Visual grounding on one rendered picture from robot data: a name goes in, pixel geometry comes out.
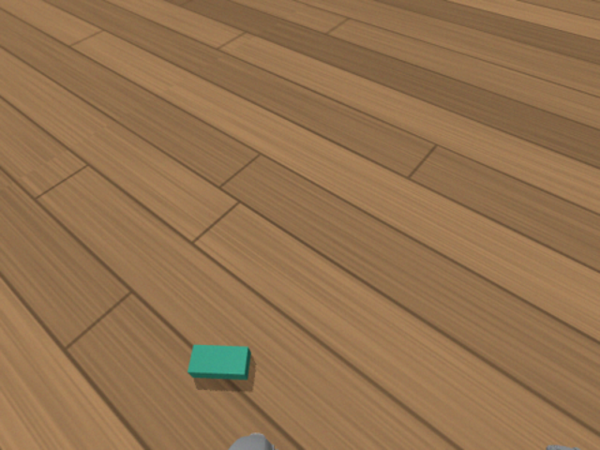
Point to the carton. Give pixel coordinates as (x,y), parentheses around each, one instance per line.
(219,362)

